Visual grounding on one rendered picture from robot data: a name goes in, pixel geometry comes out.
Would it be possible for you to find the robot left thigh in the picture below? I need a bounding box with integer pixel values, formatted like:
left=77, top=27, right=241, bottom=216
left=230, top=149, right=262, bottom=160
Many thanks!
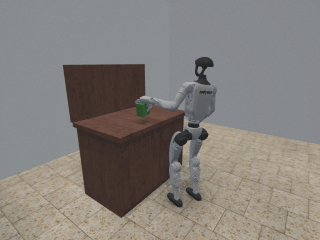
left=169, top=130, right=189, bottom=173

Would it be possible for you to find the left robot hand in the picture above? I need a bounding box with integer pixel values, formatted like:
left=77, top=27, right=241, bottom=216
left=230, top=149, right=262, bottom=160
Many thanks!
left=135, top=96, right=152, bottom=112

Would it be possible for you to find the sponge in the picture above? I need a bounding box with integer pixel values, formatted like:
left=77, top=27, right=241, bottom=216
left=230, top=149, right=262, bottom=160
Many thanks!
left=136, top=102, right=150, bottom=117

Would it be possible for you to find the robot left forearm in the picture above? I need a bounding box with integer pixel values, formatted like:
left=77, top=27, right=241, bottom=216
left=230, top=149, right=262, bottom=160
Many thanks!
left=148, top=97, right=174, bottom=110

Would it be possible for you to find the table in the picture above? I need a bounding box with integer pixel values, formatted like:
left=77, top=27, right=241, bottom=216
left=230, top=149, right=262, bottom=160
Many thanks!
left=63, top=64, right=185, bottom=218

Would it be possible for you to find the robot left upper arm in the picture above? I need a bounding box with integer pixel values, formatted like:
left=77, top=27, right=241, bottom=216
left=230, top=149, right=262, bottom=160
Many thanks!
left=168, top=82, right=195, bottom=112

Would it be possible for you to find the robot right upper arm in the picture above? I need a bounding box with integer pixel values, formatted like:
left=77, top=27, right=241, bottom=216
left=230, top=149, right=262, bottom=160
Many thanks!
left=207, top=84, right=217, bottom=114

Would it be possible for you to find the robot right forearm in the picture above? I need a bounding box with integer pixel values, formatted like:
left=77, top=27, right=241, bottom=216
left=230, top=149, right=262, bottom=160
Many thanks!
left=198, top=112, right=213, bottom=123

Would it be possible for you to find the robot left foot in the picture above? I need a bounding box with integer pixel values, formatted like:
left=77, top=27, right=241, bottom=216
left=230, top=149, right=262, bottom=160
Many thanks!
left=167, top=193, right=183, bottom=208

